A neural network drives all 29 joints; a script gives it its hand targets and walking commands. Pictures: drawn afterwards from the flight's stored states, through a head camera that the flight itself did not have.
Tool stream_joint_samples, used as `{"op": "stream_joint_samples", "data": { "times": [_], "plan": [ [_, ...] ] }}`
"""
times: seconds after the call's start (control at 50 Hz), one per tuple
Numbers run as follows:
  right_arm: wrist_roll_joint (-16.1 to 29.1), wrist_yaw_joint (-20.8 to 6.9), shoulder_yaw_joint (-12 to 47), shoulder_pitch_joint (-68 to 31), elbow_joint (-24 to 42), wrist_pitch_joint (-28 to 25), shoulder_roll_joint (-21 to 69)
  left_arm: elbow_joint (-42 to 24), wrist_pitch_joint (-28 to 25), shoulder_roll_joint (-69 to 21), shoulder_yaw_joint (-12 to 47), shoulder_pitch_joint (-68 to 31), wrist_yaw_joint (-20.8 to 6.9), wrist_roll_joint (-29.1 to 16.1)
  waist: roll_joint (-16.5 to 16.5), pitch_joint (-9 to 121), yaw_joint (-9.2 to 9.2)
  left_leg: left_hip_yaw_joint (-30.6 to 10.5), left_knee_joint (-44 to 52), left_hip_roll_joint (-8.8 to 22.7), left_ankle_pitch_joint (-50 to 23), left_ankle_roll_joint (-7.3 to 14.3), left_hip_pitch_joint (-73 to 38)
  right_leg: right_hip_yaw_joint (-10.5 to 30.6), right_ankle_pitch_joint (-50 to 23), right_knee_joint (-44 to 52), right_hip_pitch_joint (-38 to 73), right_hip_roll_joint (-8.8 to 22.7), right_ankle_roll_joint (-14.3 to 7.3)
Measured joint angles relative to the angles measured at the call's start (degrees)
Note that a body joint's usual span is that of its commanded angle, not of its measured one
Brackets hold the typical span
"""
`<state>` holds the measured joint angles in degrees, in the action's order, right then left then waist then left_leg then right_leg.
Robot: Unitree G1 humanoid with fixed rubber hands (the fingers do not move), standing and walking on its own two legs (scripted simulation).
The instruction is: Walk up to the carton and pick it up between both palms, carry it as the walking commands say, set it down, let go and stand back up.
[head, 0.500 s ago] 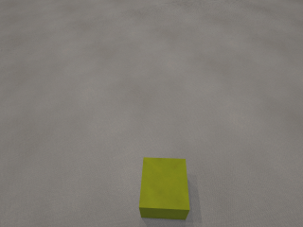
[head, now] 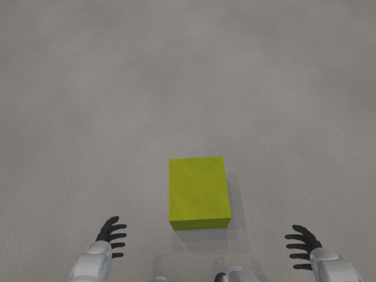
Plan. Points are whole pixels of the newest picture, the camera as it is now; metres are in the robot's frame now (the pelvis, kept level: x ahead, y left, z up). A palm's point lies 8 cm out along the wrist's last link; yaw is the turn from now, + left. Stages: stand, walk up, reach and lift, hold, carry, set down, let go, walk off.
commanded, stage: reach and lift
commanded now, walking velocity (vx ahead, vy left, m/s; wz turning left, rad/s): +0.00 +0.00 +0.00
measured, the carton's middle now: (198, 193) +0.52 +0.01 -0.64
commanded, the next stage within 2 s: none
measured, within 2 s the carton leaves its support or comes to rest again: neither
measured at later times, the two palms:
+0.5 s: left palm (100, 233) +0.24 +0.25 -0.13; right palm (289, 213) +0.29 -0.22 -0.13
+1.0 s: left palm (116, 186) +0.38 +0.25 -0.17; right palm (279, 173) +0.41 -0.23 -0.17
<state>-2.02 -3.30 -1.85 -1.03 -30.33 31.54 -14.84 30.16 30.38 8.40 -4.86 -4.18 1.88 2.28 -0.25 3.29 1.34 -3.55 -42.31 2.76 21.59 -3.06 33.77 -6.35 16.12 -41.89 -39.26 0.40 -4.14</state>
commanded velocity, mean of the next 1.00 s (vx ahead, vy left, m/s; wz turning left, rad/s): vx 0.00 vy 0.00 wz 0.00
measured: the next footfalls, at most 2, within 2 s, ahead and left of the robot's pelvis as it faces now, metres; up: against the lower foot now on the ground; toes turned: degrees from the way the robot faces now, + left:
none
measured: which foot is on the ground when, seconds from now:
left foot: down 0.00-1.00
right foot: down 0.00-1.00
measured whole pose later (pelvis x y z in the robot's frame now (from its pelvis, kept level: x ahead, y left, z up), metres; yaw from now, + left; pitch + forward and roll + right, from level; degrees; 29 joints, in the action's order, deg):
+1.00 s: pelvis -0.04 +0.03 -0.06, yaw +0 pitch +36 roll +2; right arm 1.1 -7.8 -11.2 -48.8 -40.4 15.7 -24.7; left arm 28.2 16.7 11.5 -15.6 -39.6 4.4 -2.7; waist -0.1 -2.7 0.5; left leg -2.8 -58.6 -1.6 22.9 -2.8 72.0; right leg 0.7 15.8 -57.2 -77.6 0.5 -1.0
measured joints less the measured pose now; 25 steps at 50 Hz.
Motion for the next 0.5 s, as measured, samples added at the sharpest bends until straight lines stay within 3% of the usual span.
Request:
{"op": "stream_joint_samples", "data": {
  "times": [0.1,0.18,0.28,0.36,0.5],
  "plan": [
    [-4.0,-2.1,-1.8,5.7,5.4,-4.2,-0.3,-3.3,-4.8,-6.8,-3.3,6.2,-1.2,3.0,-1.1,-1.1,0.12,0.8,-0.6,-1.0,-0.5,1.1,2.8,2.8,-1.2,-0.5,-3.6,-0.2,1.0],
    [-2.3,-3.1,-1.5,4.2,7.3,-6.9,-0.4,-4.6,-7.6,-8.0,-5.8,7.3,-1.5,1.4,-0.4,-4.2,0.11,1.9,-4.5,-1.1,1.0,0.3,7.1,4.5,-1.3,-4.6,-8.8,-0.5,1.4],
    [0.8,-3.6,-0.2,-5.8,5.8,-6.3,-2.0,-7.1,-7.2,-5.3,-7.0,0.5,-0.8,-0.6,1.3,-9.5,1.6,3.1,-11.0,-1.5,1.6,-0.3,13.0,6.0,-1.3,-10.6,-15.1,-0.4,1.6],
    [1.7,-2.8,-1.2,-17.6,3.0,-3.7,-4.7,-7.6,-4.4,-1.5,-6.6,-8.9,0.0,-2.7,0.6,-12.3,2.84,2.9,-15.2,-1.7,1.8,-0.2,16.6,6.4,-1.6,-13.7,-18.2,-0.4,1.9],
    [2.7,-2.7,-2.2,-33.6,-4.5,-0.5,-7.9,-3.0,-0.4,1.8,-6.2,-21.3,1.2,-6.5,-0.9,-12.4,3.22,1.6,-16.0,-2.0,0.6,0.0,19.6,6.5,-3.2,-12.7,-19.7,-1.3,2.3]
  ]
}}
